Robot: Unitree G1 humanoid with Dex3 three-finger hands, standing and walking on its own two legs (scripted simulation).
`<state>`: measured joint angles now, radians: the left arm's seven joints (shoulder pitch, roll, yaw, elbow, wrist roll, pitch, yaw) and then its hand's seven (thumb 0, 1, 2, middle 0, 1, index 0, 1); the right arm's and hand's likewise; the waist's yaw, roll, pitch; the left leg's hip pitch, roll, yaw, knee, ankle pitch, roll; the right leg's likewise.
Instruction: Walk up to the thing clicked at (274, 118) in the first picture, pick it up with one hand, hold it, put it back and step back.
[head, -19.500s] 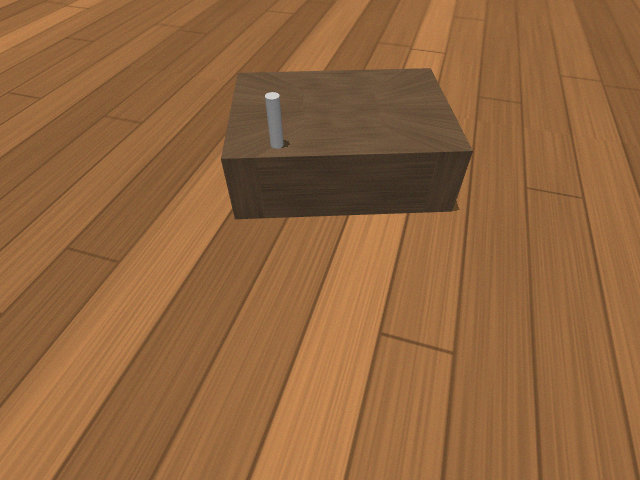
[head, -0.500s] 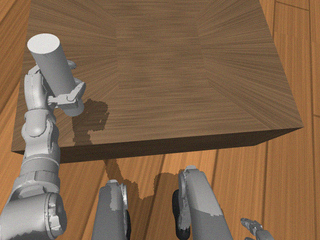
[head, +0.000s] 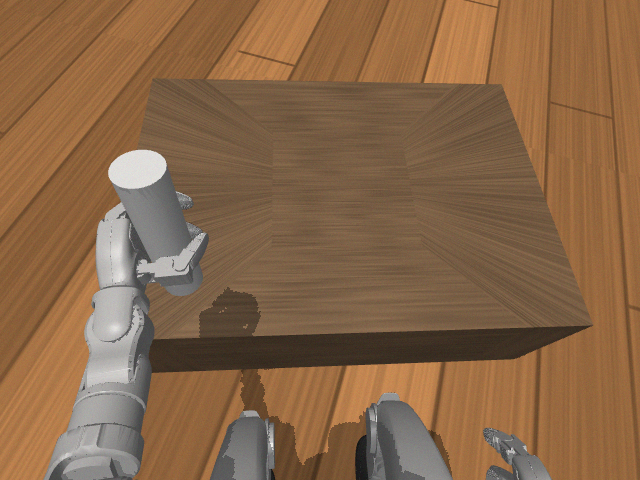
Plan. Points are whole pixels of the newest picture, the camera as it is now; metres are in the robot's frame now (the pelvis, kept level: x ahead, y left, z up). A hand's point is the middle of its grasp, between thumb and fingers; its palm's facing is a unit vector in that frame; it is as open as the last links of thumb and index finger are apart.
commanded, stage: lift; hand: left
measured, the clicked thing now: (164, 234) +0.41 +0.18 +0.03
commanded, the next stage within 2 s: hold in 0.88 s
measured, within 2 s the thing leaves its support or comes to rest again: neither
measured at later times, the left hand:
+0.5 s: hand (155, 237) +0.37 +0.17 +0.09, palm faces +0.11 -0.99 -0.01, open 7.4 cm
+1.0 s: hand (146, 226) +0.37 +0.17 +0.12, palm faces +0.09 -1.00 +0.00, open 7.4 cm
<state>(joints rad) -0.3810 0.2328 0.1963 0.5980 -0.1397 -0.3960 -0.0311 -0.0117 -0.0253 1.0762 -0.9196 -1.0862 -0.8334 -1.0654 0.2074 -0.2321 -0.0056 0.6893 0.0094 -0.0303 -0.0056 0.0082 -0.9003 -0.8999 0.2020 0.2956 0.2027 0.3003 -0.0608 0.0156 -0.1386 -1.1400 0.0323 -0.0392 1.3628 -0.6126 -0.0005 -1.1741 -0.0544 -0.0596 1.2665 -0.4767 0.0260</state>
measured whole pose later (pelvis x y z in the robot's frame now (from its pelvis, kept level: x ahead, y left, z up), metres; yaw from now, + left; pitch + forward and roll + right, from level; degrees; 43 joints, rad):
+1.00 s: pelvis +0.03 +0.00 +0.08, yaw +0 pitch +9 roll -2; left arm -0.16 0.20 0.13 0.46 -0.17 -0.35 -0.05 -0.01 -0.04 1.10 -0.92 -1.09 -0.84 -1.08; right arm 0.24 -0.21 0.00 0.68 0.01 -0.04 -0.03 0.01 -0.90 -0.90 0.20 0.30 0.20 0.30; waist -0.03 0.00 -0.05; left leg -0.61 0.03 -0.01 0.94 -0.49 0.00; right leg -0.65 -0.04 -0.05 0.86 -0.37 0.03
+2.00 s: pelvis +0.02 -0.01 +0.10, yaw +1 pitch +5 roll -1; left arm -0.13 0.19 0.13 0.47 -0.18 -0.37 -0.09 -0.01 -0.04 1.10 -0.92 -1.10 -0.84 -1.08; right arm 0.23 -0.21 0.00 0.69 0.01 -0.05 -0.03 0.01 -0.90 -0.90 0.20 0.30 0.20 0.30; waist -0.01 0.00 -0.02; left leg -0.47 0.03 -0.01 0.82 -0.43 -0.01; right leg -0.52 -0.04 -0.05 0.76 -0.32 0.02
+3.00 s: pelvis +0.02 +0.00 +0.10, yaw +1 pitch +5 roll -1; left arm -0.15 0.19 0.13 0.49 -0.17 -0.37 -0.08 -0.01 -0.04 1.10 -0.92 -1.10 -0.83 -1.09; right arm 0.23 -0.21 0.00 0.69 0.01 -0.06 -0.03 0.01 -0.90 -0.90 0.20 0.30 0.20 0.30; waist -0.02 0.00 -0.02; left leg -0.46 0.03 -0.01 0.81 -0.43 0.00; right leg -0.51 -0.04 -0.05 0.75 -0.32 0.03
